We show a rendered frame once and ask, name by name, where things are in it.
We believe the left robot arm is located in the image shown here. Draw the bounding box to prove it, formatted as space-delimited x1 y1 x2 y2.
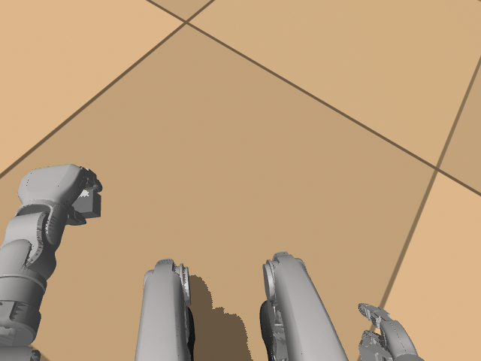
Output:
0 199 68 361

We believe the right robot foot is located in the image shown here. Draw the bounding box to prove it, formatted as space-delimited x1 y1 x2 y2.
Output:
259 300 275 361

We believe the right robot hand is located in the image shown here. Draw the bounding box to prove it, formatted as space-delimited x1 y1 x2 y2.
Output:
358 303 418 361

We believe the small box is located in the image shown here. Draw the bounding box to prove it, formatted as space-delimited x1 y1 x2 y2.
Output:
72 190 101 219

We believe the left robot hand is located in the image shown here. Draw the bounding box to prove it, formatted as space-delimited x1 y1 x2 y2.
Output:
18 164 102 226

